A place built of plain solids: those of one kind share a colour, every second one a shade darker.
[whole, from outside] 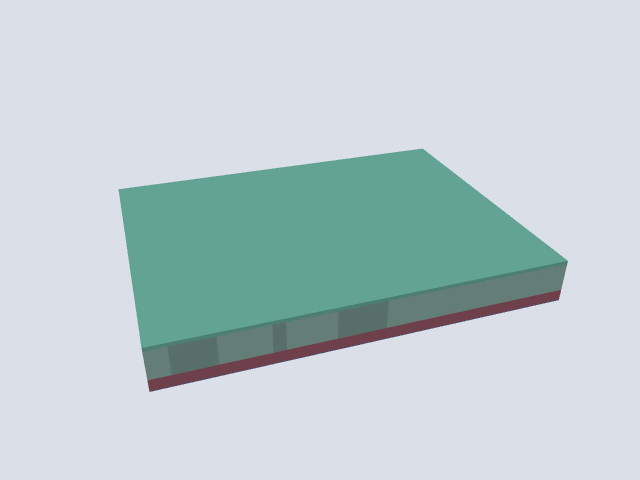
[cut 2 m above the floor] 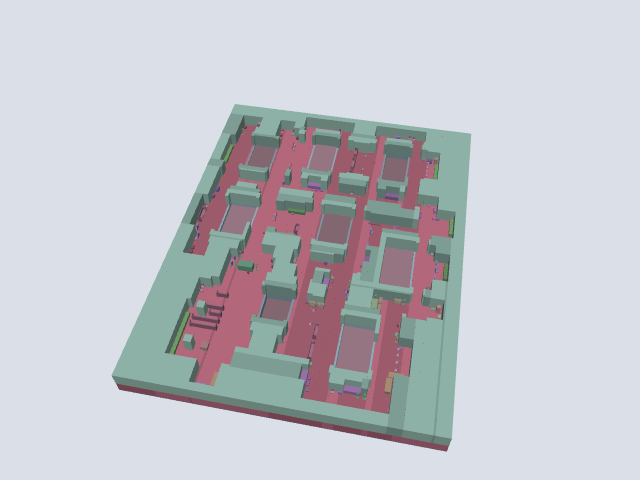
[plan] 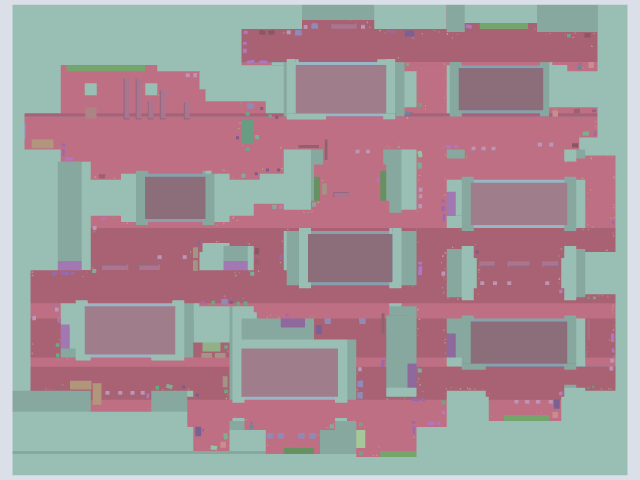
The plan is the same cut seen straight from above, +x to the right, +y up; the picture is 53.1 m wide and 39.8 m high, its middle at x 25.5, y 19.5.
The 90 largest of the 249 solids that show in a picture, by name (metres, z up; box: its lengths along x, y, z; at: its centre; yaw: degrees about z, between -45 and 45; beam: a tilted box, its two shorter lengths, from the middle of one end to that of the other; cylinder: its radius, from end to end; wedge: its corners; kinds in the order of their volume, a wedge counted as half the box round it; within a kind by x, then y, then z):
{
 "wall_rock_1": {"box": [1.0, 12.0, 3.8], "at": [0.5, 33.0, 1.9]},
 "wall_rock_2": {"box": [1.5, 20.0, 3.8], "at": [0.75, 17.0, 1.9]},
 "wall_rock_3": {"box": [3.0, 9.0, 3.8], "at": [2.5, 34.5, 1.9]},
 "wall_rock_4": {"box": [2.25, 10.0, 3.8], "at": [2.62, 22.0, 1.9]},
 "wall_rock_5": {"box": [6.5, 1.75, 3.8], "at": [3.25, 6.12, 1.9]},
 "wall_rock_6": {"box": [2.0, 8.25, 3.8], "at": [4.75, 21.88, 1.9]},
 "wall_rock_7": {"box": [0.75, 9.0, 3.8], "at": [6.12, 21.5, 1.9]},
 "wall_rock_8": {"box": [14.5, 1.25, 3.8], "at": [7.25, 4.62, 1.9]},
 "wall_rock_9": {"box": [15.0, 2.0, 3.8], "at": [7.5, 3.0, 1.9]},
 "wall_rock_10": {"box": [2.5, 3.0, 3.8], "at": [7.75, 23.0, 1.9]},
 "wall_rock_11": {"box": [8.0, 5.0, 3.8], "at": [8.0, 36.5, 1.9]},
 "wall_rock_12": {"box": [1.25, 4.0, 3.8], "at": [9.62, 23.0, 1.9]},
 "wall_rock_13": {"box": [21.0, 0.25, 3.8], "at": [10.5, 1.88, 1.9]},
 "wall_rock_14": {"box": [3.0, 1.75, 3.8], "at": [13.0, 6.12, 1.9]},
 "wall_rock_15": {"box": [3.5, 5.5, 3.8], "at": [13.75, 36.25, 1.9]},
 "wall_rock_16": {"box": [28.5, 0.25, 3.8], "at": [14.25, 1.62, 1.9]},
 "wall_rock_17": {"box": [0.75, 4.5, 3.8], "at": [14.62, 12.0, 1.9]},
 "wall_rock_18": {"box": [0.5, 7.0, 3.8], "at": [15.75, 35.5, 1.9]},
 "wall_rock_19": {"box": [3.0, 3.0, 3.8], "at": [16.5, 12.5, 1.9]},
 "wall_rock_20": {"box": [1.25, 4.0, 3.8], "at": [17.38, 23.0, 1.9]},
 "wall_rock_21": {"box": [3.0, 5.0, 3.8], "at": [17.5, 36.5, 1.9]},
 "wall_rock_22": {"box": [5.0, 3.0, 3.8], "at": [18.5, 32.5, 1.9]},
 "wall_rock_23": {"box": [0.75, 7.5, 3.8], "at": [18.62, 10.25, 1.9]},
 "wall_rock_24": {"box": [2.0, 3.0, 3.8], "at": [19.0, 23.0, 1.9]},
 "wall_rock_25": {"box": [3.0, 1.75, 3.8], "at": [19.5, 2.88, 1.9]},
 "wall_rock_26": {"box": [2.5, 2.0, 3.8], "at": [21.25, 23.5, 1.9]},
 "wall_rock_27": {"box": [5.0, 2.0, 3.8], "at": [21.5, 38.0, 1.9]},
 "wall_rock_28": {"box": [1.5, 4.0, 3.8], "at": [21.75, 32.0, 1.9]},
 "wall_rock_29": {"box": [6.0, 1.0, 3.8], "at": [22.0, 11.75, 1.9]},
 "wall_rock_30": {"box": [8.0, 0.75, 3.8], "at": [23.0, 10.88, 1.9]},
 "wall_rock_31": {"box": [1.0, 4.5, 3.8], "at": [23.25, 18.0, 1.9]},
 "wall_rock_32": {"box": [2.25, 5.0, 3.8], "at": [23.62, 24.5, 1.9]},
 "wall_rock_33": {"box": [51.0, 1.5, 3.8], "at": [25.5, 0.75, 1.9]},
 "wall_rock_34": {"box": [3.0, 2.0, 3.8], "at": [27.0, 2.75, 1.9]},
 "wall_rock_35": {"box": [6.0, 1.25, 3.8], "at": [27.0, 38.38, 1.9]},
 "wall_rock_36": {"box": [0.75, 4.75, 3.8], "at": [27.38, 8.87, 1.9]},
 "wall_rock_37": {"box": [0.75, 5.0, 3.8], "at": [28.12, 8.75, 1.9]},
 "wall_rock_38": {"box": [1.0, 5.25, 3.8], "at": [31.75, 24.38, 1.9]},
 "wall_rock_39": {"box": [1.75, 6.0, 3.8], "at": [31.88, 10.25, 1.9]},
 "wall_rock_40": {"box": [0.75, 4.5, 3.8], "at": [32.12, 32.0, 1.9]},
 "wall_rock_41": {"box": [1.25, 4.5, 3.8], "at": [32.87, 18.0, 1.9]},
 "wall_rock_42": {"box": [1.25, 5.0, 3.8], "at": [32.87, 24.5, 1.9]},
 "wall_rock_43": {"box": [6.0, 2.0, 3.8], "at": [33.0, 38.0, 1.9]},
 "wall_rock_44": {"box": [0.75, 4.75, 3.8], "at": [33.12, 11.62, 1.9]},
 "wall_rock_45": {"box": [1.25, 4.0, 3.8], "at": [36.63, 16.75, 1.9]},
 "wall_rock_46": {"box": [3.5, 2.0, 3.8], "at": [37.75, 5.5, 1.9]},
 "wall_rock_47": {"box": [1.0, 4.5, 3.8], "at": [37.75, 16.75, 1.9]},
 "wall_rock_48": {"box": [6.0, 1.5, 3.8], "at": [40.5, 38.25, 1.9]},
 "wall_rock_49": {"box": [17.5, 2.5, 3.8], "at": [42.25, 2.75, 1.9]},
 "wall_rock_50": {"box": [15.0, 0.5, 3.8], "at": [43.5, 4.25, 1.9]},
 "wall_rock_51": {"box": [5.0, 2.25, 3.8], "at": [46.0, 37.88, 1.9]},
 "wall_rock_52": {"box": [1.0, 4.5, 3.8], "at": [46.25, 16.75, 1.9]},
 "wall_rock_53": {"box": [4.0, 3.0, 3.8], "at": [46.5, 32.0, 1.9]},
 "wall_rock_54": {"box": [5.5, 2.0, 3.8], "at": [48.25, 5.5, 1.9]},
 "wall_rock_55": {"box": [2.5, 3.5, 3.8], "at": [48.75, 16.75, 1.9]},
 "wall_rock_56": {"box": [2.5, 1.5, 3.8], "at": [48.75, 27.25, 1.9]},
 "wall_rock_57": {"box": [1.5, 11.0, 3.8], "at": [49.25, 33.5, 1.9]},
 "wall_rock_58": {"box": [1.0, 32.0, 3.8], "at": [50.5, 23.0, 1.9]},
 "floor_strip_1": {"box": [5.75, 2.25, 1.5], "at": [2.88, 11.88, -0.75]},
 "floor_strip_2": {"box": [10.75, 3.5, 1.5], "at": [5.38, 22.75, -0.75]},
 "floor_strip_3": {"box": [18.75, 2.75, 1.5], "at": [9.38, 7.62, -0.75]},
 "floor_strip_4": {"box": [18.75, 0.75, 1.5], "at": [9.38, 9.37, -0.75]},
 "floor_strip_5": {"box": [23.25, 4.0, 1.5], "at": [11.62, 32.0, -0.75]},
 "floor_strip_6": {"box": [24.25, 4.5, 1.5], "at": [12.12, 18.0, -0.75]},
 "floor_strip_7": {"box": [37.75, 0.5, 1.5], "at": [18.88, 20.75, -0.75]},
 "floor_strip_8": {"box": [51.0, 6.25, 1.5], "at": [25.5, 3.12, -0.75]},
 "floor_strip_9": {"box": [51.0, 1.5, 1.5], "at": [25.5, 15.0, -0.75]},
 "floor_strip_10": {"box": [51.0, 0.25, 1.5], "at": [25.5, 20.38, -0.75]},
 "floor_strip_11": {"box": [51.0, 4.75, 1.5], "at": [25.5, 27.38, -0.75]},
 "floor_strip_12": {"box": [51.0, 4.75, 1.5], "at": [25.5, 36.62, -0.75]},
 "floor_strip_13": {"box": [24.0, 2.25, 1.5], "at": [25.75, 11.88, -0.75]},
 "floor_strip_14": {"box": [21.5, 3.5, 1.5], "at": [27.0, 22.75, -0.75]},
 "floor_strip_15": {"box": [37.25, 1.25, 1.5], "at": [32.38, 13.63, -0.75]},
 "floor_strip_16": {"box": [10.5, 1.0, 1.5], "at": [32.5, 10.25, -0.75]},
 "floor_strip_17": {"box": [34.75, 0.5, 1.5], "at": [33.62, 24.75, -0.75]},
 "floor_strip_18": {"box": [5.5, 4.0, 1.5], "at": [34.0, 32.0, -0.75]},
 "floor_strip_19": {"box": [23.75, 2.75, 1.5], "at": [39.12, 7.62, -0.75]},
 "floor_strip_20": {"box": [19.25, 4.5, 1.5], "at": [41.38, 18.0, -0.75]},
 "floor_strip_21": {"box": [6.75, 4.0, 1.5], "at": [47.62, 32.0, -0.75]},
 "floor_strip_22": {"box": [4.75, 2.25, 1.5], "at": [48.62, 11.88, -0.75]},
 "floor_strip_23": {"box": [4.75, 3.5, 1.5], "at": [48.62, 22.75, -0.75]},
 "ceil_rock_1": {"box": [51.0, 39.0, 0.5], "at": [25.5, 19.5, 4.05]},
 "floor_old_1": {"box": [7.5, 4.0, 0.84], "at": [9.75, 12.0, -1.08]},
 "floor_old_2": {"box": [8.0, 4.0, 1.37], "at": [23.0, 8.5, -0.81]},
 "floor_old_3": {"box": [7.5, 4.0, 0.93], "at": [27.25, 32.0, -1.03]},
 "floor_old_4": {"box": [7.0, 4.0, 1.5], "at": [28.0, 18.0, -0.75]},
 "floor_old_5": {"box": [7.0, 3.5, 1.37], "at": [40.5, 32.0, -0.82]},
 "floor_old_6": {"box": [8.0, 3.5, 0.74], "at": [42.0, 11.0, -1.13]},
 "floor_old_7": {"box": [8.0, 3.5, 1.5], "at": [42.0, 22.5, -0.75]},
 "floor_base_1": {"box": [51.0, 39.0, 0.1], "at": [25.5, 19.5, -1.55]}
}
